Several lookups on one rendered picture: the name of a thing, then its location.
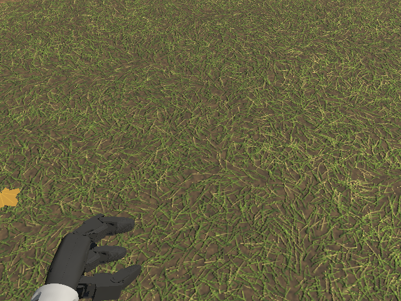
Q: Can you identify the robot left hand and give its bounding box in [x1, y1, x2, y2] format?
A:
[45, 213, 142, 301]

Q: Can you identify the robot left forearm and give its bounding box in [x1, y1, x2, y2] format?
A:
[31, 283, 79, 301]

